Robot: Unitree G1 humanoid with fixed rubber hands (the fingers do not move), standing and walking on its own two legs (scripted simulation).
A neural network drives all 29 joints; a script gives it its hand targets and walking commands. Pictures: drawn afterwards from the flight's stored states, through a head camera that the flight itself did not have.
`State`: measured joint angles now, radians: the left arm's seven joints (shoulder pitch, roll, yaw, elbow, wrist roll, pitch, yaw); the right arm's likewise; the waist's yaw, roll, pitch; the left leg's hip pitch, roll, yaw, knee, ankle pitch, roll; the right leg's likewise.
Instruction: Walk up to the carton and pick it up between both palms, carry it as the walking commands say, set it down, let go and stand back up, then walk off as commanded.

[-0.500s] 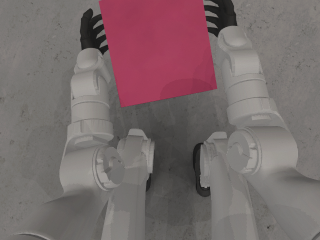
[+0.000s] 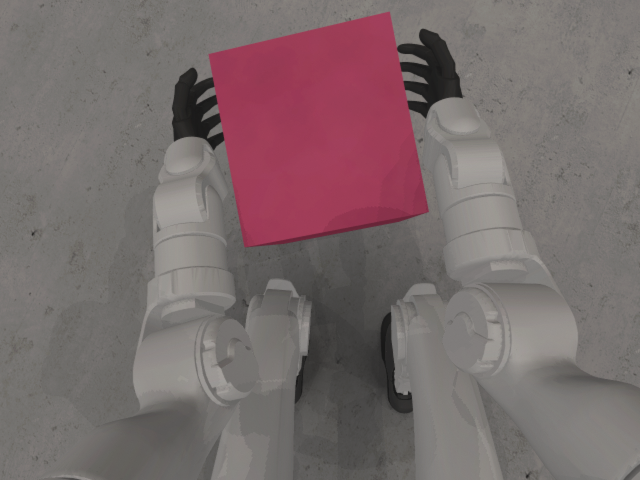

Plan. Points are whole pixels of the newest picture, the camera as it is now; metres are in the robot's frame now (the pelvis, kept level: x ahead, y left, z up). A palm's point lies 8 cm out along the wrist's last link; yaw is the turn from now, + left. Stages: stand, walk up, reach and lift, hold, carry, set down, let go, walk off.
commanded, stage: reach and lift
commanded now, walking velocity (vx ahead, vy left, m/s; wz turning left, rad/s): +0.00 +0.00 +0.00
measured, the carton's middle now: (324, 155) +0.48 +0.04 -0.15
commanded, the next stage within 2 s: none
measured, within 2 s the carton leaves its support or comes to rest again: neither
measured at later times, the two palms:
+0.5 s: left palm (169, 136) +0.45 +0.18 +0.01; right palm (469, 88) +0.49 -0.09 +0.01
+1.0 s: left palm (133, 125) +0.43 +0.18 +0.08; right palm (515, 70) +0.47 -0.10 +0.08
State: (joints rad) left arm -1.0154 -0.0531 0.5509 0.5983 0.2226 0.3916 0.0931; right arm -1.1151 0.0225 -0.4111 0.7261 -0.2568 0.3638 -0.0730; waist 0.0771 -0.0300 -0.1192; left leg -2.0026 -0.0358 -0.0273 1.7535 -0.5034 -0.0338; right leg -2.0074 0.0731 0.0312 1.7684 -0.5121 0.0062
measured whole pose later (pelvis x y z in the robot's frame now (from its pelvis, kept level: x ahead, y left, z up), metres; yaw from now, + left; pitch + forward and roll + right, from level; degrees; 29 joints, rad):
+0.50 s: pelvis +0.01 +0.00 +0.06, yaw +0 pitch +39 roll +1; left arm -0.87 -0.10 0.54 0.57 0.24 0.39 0.09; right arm -0.97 0.07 -0.41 0.71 -0.28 0.35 -0.06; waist 0.08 -0.04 -0.18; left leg -1.76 -0.03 -0.03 1.57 -0.49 -0.04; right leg -1.77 0.07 0.04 1.59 -0.50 0.00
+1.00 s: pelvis +0.03 -0.01 +0.12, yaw +0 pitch +33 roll +1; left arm -0.73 -0.14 0.52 0.56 0.26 0.36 0.08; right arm -0.81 0.11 -0.39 0.68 -0.29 0.32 -0.06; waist 0.07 -0.03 -0.18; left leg -1.47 -0.03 -0.04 1.34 -0.45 -0.04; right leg -1.48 0.07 0.04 1.36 -0.46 -0.01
